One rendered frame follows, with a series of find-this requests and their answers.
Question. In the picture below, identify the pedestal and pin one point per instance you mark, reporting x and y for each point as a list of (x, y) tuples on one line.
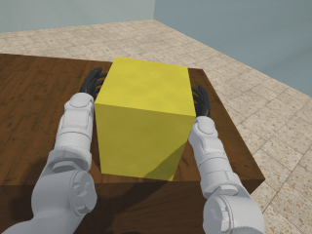
[(33, 92)]

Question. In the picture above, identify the right robot upper arm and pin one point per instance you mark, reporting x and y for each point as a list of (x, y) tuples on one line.
[(228, 214)]

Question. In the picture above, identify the right robot forearm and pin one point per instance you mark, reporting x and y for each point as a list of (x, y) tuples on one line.
[(213, 165)]

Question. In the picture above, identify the right robot hand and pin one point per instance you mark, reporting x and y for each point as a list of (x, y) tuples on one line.
[(202, 107)]

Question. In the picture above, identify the carton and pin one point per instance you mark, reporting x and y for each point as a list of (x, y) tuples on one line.
[(144, 114)]

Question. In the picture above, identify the left robot upper arm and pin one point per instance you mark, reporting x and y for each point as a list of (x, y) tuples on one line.
[(59, 203)]

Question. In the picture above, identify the left robot hand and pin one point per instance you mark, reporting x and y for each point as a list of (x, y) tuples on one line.
[(91, 81)]

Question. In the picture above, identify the left robot forearm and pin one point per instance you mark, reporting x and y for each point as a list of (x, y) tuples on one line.
[(74, 136)]

